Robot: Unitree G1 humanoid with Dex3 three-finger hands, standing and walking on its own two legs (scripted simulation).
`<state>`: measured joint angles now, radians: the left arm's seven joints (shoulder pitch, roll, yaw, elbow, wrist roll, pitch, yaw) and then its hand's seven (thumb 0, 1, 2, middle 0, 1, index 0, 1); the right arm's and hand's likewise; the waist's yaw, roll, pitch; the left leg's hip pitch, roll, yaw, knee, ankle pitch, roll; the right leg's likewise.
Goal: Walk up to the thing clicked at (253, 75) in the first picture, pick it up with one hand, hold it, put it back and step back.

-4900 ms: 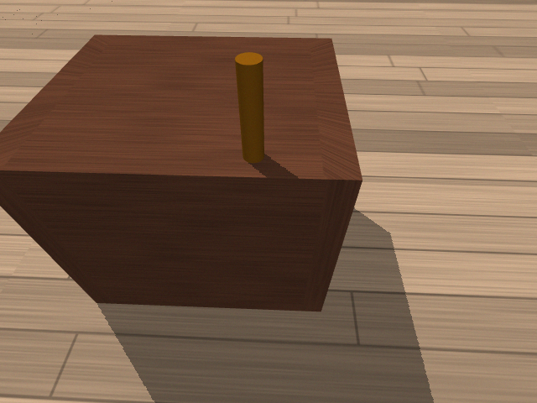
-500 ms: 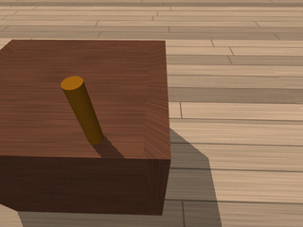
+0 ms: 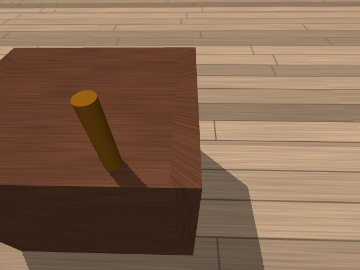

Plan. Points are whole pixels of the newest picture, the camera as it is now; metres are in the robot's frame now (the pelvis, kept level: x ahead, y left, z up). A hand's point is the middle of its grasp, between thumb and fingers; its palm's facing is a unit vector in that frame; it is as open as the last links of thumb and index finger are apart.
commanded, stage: stand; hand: left
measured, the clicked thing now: (101, 136) +0.40 +0.21 +0.09
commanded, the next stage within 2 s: rise first in 0.62 s
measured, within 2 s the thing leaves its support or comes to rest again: neither
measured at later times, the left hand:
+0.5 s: hand out of the picture +0.08 +0.25 -0.15, palm faces -0.03 -0.94 -0.35, open 7.4 cm
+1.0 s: hand (89, 255) +0.18 +0.24 -0.11, palm faces +0.13 -0.94 -0.32, open 11.7 cm
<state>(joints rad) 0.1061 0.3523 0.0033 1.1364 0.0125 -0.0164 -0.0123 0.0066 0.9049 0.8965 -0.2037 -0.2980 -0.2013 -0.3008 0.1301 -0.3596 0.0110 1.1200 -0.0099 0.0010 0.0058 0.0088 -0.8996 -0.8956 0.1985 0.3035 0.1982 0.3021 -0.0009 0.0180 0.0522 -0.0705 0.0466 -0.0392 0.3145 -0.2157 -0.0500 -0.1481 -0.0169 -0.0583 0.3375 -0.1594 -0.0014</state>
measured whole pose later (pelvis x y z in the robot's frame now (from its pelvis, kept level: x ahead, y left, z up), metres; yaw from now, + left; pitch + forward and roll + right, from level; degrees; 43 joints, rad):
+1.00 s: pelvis +0.00 +0.01 -0.01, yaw -2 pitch +3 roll +0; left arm 0.11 0.28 0.11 0.75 -0.04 -0.09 0.05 0.01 0.41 0.40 -0.09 -0.10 -0.09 -0.10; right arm 0.06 -0.28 -0.12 0.85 0.05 -0.09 -0.06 0.01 -0.37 -0.41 0.07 0.10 0.07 0.10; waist 0.00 0.02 0.03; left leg -0.22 0.04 -0.01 0.43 -0.26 -0.04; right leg -0.30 -0.02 -0.03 0.44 -0.19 0.01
